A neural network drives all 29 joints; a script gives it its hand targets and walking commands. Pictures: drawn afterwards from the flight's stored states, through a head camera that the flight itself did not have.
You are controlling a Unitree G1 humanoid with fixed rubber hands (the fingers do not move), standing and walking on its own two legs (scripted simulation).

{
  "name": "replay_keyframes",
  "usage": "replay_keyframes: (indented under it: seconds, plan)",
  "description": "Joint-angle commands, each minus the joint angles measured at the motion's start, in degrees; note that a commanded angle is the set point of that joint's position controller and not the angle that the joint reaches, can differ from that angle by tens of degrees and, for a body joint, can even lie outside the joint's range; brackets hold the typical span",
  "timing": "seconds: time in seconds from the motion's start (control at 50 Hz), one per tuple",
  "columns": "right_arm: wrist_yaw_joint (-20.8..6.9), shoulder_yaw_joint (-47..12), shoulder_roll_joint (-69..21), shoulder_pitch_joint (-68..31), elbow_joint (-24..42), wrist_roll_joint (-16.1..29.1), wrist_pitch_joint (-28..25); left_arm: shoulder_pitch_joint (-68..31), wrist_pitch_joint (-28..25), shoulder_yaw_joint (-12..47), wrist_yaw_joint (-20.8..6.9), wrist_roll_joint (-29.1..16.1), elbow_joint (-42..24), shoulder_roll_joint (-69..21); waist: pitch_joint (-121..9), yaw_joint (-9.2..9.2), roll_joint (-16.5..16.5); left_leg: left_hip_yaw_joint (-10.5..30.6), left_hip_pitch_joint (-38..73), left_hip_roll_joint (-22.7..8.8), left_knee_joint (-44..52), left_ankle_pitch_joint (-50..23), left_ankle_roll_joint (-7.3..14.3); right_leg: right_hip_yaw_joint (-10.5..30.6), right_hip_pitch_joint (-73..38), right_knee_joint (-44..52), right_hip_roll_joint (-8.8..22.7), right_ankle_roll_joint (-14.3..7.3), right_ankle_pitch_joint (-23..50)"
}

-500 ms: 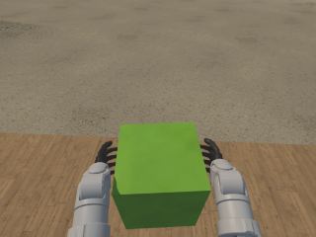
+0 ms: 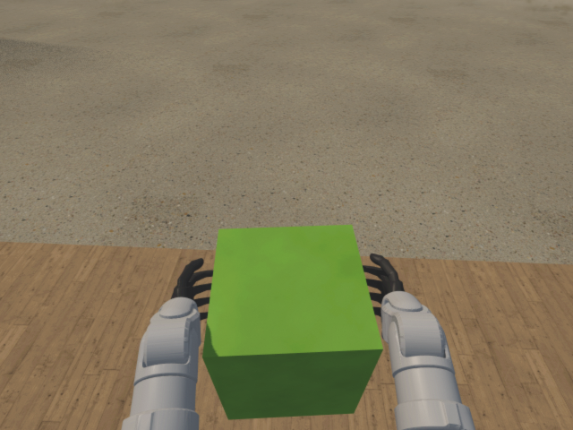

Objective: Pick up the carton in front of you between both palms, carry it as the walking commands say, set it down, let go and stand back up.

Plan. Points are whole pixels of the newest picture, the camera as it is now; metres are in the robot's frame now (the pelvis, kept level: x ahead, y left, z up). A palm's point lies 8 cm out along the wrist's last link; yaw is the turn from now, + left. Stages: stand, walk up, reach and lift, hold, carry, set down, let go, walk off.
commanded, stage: hold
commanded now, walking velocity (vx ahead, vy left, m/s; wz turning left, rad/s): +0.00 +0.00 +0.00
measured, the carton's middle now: (288, 324) +0.30 +0.00 -0.03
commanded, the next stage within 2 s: carry in 0.18 s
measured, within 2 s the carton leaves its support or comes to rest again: neither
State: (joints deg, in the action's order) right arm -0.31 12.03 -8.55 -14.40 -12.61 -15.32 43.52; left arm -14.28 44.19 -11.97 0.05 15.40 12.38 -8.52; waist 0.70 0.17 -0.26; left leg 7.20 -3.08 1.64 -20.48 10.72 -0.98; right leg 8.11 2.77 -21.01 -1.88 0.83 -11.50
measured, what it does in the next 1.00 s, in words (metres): walks ahead: left foot, then right foot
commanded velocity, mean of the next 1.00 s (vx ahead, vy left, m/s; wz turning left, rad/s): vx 0.43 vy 0.00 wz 0.00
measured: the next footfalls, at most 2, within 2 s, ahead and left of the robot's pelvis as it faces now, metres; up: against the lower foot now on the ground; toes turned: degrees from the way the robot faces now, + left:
left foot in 0.58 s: +0.13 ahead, +0.09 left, +0.00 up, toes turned +7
right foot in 0.90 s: +0.41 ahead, -0.13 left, +0.00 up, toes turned -11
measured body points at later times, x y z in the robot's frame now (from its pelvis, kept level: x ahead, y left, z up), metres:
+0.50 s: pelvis +0.06 -0.02 -0.01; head +0.03 -0.02 +0.43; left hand +0.35 +0.13 +0.08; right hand +0.35 -0.17 +0.07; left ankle +0.02 +0.12 -0.73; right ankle +0.01 -0.14 -0.75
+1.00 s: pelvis +0.32 -0.06 -0.02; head +0.30 -0.06 +0.43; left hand +0.56 +0.10 +0.05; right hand +0.56 -0.21 +0.06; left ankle +0.16 +0.07 -0.67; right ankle +0.37 -0.12 -0.75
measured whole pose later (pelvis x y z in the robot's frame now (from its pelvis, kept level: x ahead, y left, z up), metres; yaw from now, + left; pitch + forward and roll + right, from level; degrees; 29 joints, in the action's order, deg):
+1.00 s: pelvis +0.32 -0.06 -0.02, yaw +2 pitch +4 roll -1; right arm 10.8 3.5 -7.7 4.4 29.4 1.6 65.4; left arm 4.2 64.1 -3.0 11.2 -1.1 -27.1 -7.7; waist -7.8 0.2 1.5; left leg -2.9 -18.5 -5.4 -62.1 25.0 0.1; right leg -14.5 23.9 -32.8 1.2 -5.7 -13.6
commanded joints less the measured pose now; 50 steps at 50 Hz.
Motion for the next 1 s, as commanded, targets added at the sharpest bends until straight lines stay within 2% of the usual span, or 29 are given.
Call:
replay_keyframes:
  seconds: [0.0,0.14,0.16,0.2,0.22,0.3,0.36,0.38,0.4,0.42,0.44,0.46,0.5,0.54,0.56,0.58,0.6,0.62,0.64,0.68,0.74,0.8,0.84,0.86,0.88,0.9,0.92,0.94,0.98]
  plan:
    - [-13.31,-31.50,-52.64,-28.49,2.42,15.05,-1.99,-29.43,-2.52,31.72,-13.60,-15.35,-3.20,-52.21,-13.09,0.03,0.12,-3.93,3.32,4.13,2.37,-8.27,-0.11,-3.98,-0.92,2.98,-3.97,0.61,8.94]
    - [-13.40,-31.23,-52.80,-29.43,1.73,14.86,-2.07,-30.37,-2.59,31.46,-13.72,-15.22,-2.49,-52.47,-13.03,0.01,0.15,-3.98,2.97,4.04,2.30,-7.13,-0.11,-4.05,-0.65,2.91,-3.92,0.54,7.76]
    - [-13.29,-32.04,-52.59,-30.33,2.50,15.28,-1.91,-31.71,-2.48,32.12,-13.61,-16.20,-3.65,-52.57,-12.97,-0.01,0.27,-2.53,-3.47,-5.89,-2.12,1.72,1.21,-1.26,7.21,-1.07,6.60,-0.78,-0.66]
    - [-12.86,-32.73,-52.50,-30.32,4.40,16.21,-1.65,-31.57,-2.16,33.07,-13.32,-16.75,-5.07,-52.15,-12.83,0.00,0.93,0.50,-8.24,-5.41,0.53,22.97,1.81,0.76,11.44,1.09,5.15,-1.68,-22.61]
    - [-12.58,-33.97,-52.73,-30.89,6.12,17.00,-1.34,-32.28,-1.92,34.46,-13.03,-17.48,-6.87,-52.53,-12.35,-0.12,0.75,0.61,-9.84,-5.37,0.45,28.23,2.07,0.10,13.10,0.51,4.59,-1.83,-27.11]
    - [-10.85,-39.49,-52.69,-29.70,14.42,20.20,1.03,-31.57,0.43,40.12,-11.53,-20.85,-14.79,-53.03,-17.98,-0.38,4.44,3.07,-7.79,-8.82,1.17,23.30,4.20,-6.97,14.62,-8.80,2.91,-1.44,-14.30]
    - [-9.06,-43.31,-51.98,-28.45,21.05,22.20,4.51,-30.99,3.97,44.32,-10.21,-23.98,-21.46,-51.99,-17.23,-0.62,8.14,6.16,-9.23,-12.29,3.04,27.96,6.23,-10.91,16.41,-9.19,1.57,-1.31,-15.40]
    - [-8.40,-44.05,-51.59,-28.00,22.84,22.65,5.88,-30.47,5.30,45.12,-9.70,-24.73,-23.27,-51.51,-16.24,-0.47,7.42,4.82,-11.69,-12.00,1.38,26.71,6.04,-10.74,14.37,-6.90,2.36,-1.49,-15.16]
    - [-7.71,-44.77,-51.00,-26.78,24.38,22.89,7.30,-29.36,6.59,45.57,-9.05,-25.14,-24.81,-50.98,-15.76,-0.21,3.74,0.47,-15.55,-9.69,-3.37,22.71,4.70,-7.76,10.37,-2.94,4.74,-2.20,-15.09]
    - [-6.98,-45.39,-50.36,-25.44,25.79,23.06,8.72,-26.72,7.87,45.20,-8.23,-25.05,-25.42,-49.78,-15.64,0.42,-4.61,-5.51,-22.44,-6.39,-13.20,17.61,2.66,1.15,4.55,1.95,10.79,-4.29,-17.27]
    - [-6.31,-45.71,-49.58,-24.44,27.82,23.57,10.12,-23.35,8.99,44.32,-7.17,-24.60,-25.99,-48.66,-15.13,1.08,-13.90,-11.98,-32.34,-2.73,-23.19,14.69,0.40,12.16,-3.22,4.71,17.70,-7.69,-11.92]
    - [-5.73,-46.54,-48.48,-23.80,29.92,24.76,11.45,-20.38,10.11,43.66,-5.88,-24.00,-27.83,-47.68,-12.60,1.14,-15.41,-13.71,-39.53,-2.48,-22.11,19.27,-0.23,17.11,-6.95,4.58,20.51,-10.90,-1.11]
    - [-4.16,-47.24,-47.21,-19.96,33.39,26.15,13.65,-16.98,12.76,43.34,-3.39,-23.71,-32.60,-46.59,-14.43,1.28,-9.78,-13.91,-37.47,-2.50,-16.88,19.48,0.34,12.30,-9.55,1.46,20.01,-11.83,15.12]
    - [-2.13,-46.86,-47.10,-15.16,36.72,26.96,15.84,-14.79,15.23,43.42,-1.27,-24.27,-37.56,-46.12,-18.65,0.37,-8.25,-17.91,-23.16,-0.20,-5.85,8.39,0.86,1.57,-4.13,-2.96,15.73,-8.26,12.12]
    - [-0.97,-46.36,-46.98,-12.71,38.40,26.98,16.90,-11.95,16.36,43.74,-0.29,-24.60,-39.34,-45.39,-21.18,0.35,-6.60,-18.43,-8.14,0.07,-0.97,3.56,1.22,-5.18,4.70,-6.92,12.91,-5.68,8.29]
    - [0.25,-44.95,-46.37,-9.27,39.26,26.48,17.89,-10.68,17.33,43.61,0.63,-24.88,-41.25,-44.20,-23.82,-0.70,-1.85,-11.80,8.60,-5.10,1.57,4.22,2.74,-10.30,17.40,-15.58,10.30,-3.04,2.77]
    - [1.68,-42.60,-45.12,-6.72,39.43,24.68,18.36,-11.98,18.61,43.71,1.27,-25.78,-44.66,-43.36,-22.35,-1.54,14.37,11.00,16.60,-19.12,5.55,4.52,8.39,-16.82,33.58,-30.25,4.93,-0.35,-6.93]
    - [3.08,-40.80,-44.88,-5.19,39.76,23.18,18.94,-13.19,19.62,44.17,1.86,-26.82,-46.26,-42.28,-18.90,-1.80,17.70,20.44,20.05,-26.11,5.36,-8.29,14.42,-14.48,44.55,-35.69,2.64,-0.83,-19.40]
    - [4.17,-40.23,-44.67,-4.57,42.66,23.56,19.66,-12.27,20.11,44.35,2.44,-27.76,-47.38,-42.42,-16.76,-1.89,11.31,18.25,20.31,-26.57,3.90,-14.25,16.12,-11.55,48.44,-37.88,5.84,-1.64,-21.97]
    - [5.89,-40.39,-44.50,-6.02,46.96,24.58,20.33,-9.01,20.40,42.60,3.73,-27.77,-47.16,-42.78,-16.74,-1.88,4.35,11.41,19.34,-24.38,4.93,-14.85,13.93,-11.71,48.60,-33.69,7.25,-1.59,-20.03]
    - [7.80,-40.83,-40.96,-6.65,50.25,25.77,20.00,-4.67,19.46,39.54,6.72,-25.56,-47.40,-40.63,-16.15,-1.39,6.89,-1.36,11.26,-18.57,6.74,-12.15,9.69,-15.82,38.06,-21.58,5.59,-0.91,-8.66]
    - [9.47,-40.44,-36.30,-3.28,50.78,26.37,19.48,-0.68,18.67,36.62,9.76,-23.00,-48.07,-36.32,-14.14,-1.21,9.82,-9.61,1.69,-15.99,6.11,-11.88,6.58,-19.62,25.46,-12.32,3.28,-1.15,0.89]
    - [10.49,-40.15,-33.66,-2.13,50.90,26.33,19.38,1.24,18.42,35.58,10.98,-22.69,-48.37,-33.69,-15.06,0.09,8.33,-14.26,-5.69,-14.45,-0.86,-13.49,4.59,-23.57,11.42,-8.08,0.86,-1.78,4.71]
    - [10.91,-39.97,-32.41,-0.99,50.78,26.09,19.49,1.85,18.52,35.17,11.40,-22.70,-48.25,-32.34,-16.74,0.29,6.60,-16.98,-9.80,-12.73,-7.50,-16.11,3.48,-25.29,2.67,-7.69,-0.37,-2.33,2.22]
    - [11.30,-39.59,-30.71,-0.64,50.64,25.92,19.71,2.47,18.71,34.87,11.77,-22.82,-48.02,-31.15,-19.52,1.17,3.20,-19.19,-15.56,-10.91,-17.59,-11.70,1.67,-20.13,-6.79,-7.46,3.95,-2.57,-1.63]
    - [11.49,-39.53,-29.36,-1.15,51.94,25.97,20.18,2.91,18.85,34.85,12.10,-22.70,-47.92,-29.53,-20.45,1.53,-10.26,-19.32,-26.02,-5.15,-35.27,0.39,-1.23,9.71,-10.05,4.23,20.04,-7.50,-17.10]
    - [11.41,-40.15,-29.61,-1.58,51.73,26.48,20.65,2.71,19.02,35.14,12.19,-23.58,-47.33,-30.13,-20.16,1.64,-15.68,-13.76,-35.09,-1.84,-46.12,16.35,-0.71,25.72,-12.92,11.36,27.26,-13.06,-15.09]
    - [11.24,-40.34,-30.55,-1.04,50.82,26.80,20.69,1.24,19.23,36.02,11.86,-24.95,-48.90,-31.17,-18.48,1.24,-10.06,-8.53,-38.21,-5.64,-51.67,16.13,1.51,22.36,-10.31,10.58,27.85,-13.98,-10.63]
    - [10.36,-39.74,-34.45,-0.43,49.54,26.23,20.42,-1.37,19.05,38.10,10.62,-25.86,-50.46,-34.35,-17.55,0.79,-1.33,-7.06,-37.06,-9.72,-50.23,10.21,2.81,12.85,-3.86,10.50,24.30,-12.02,-3.64]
